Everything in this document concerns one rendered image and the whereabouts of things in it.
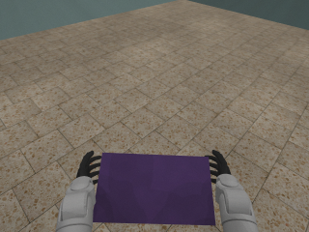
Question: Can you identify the robot right hand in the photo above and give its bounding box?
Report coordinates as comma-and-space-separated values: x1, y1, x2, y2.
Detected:
205, 150, 232, 184

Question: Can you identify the carton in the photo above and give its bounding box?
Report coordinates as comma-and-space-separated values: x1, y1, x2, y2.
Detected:
93, 153, 216, 226

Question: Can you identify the robot right forearm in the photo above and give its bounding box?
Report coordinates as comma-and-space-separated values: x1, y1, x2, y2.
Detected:
215, 173, 259, 232

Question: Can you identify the robot left forearm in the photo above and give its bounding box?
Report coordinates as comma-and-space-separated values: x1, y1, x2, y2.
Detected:
55, 176, 97, 232

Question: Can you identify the robot left hand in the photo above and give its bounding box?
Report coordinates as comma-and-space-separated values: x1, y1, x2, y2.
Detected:
76, 151, 101, 185

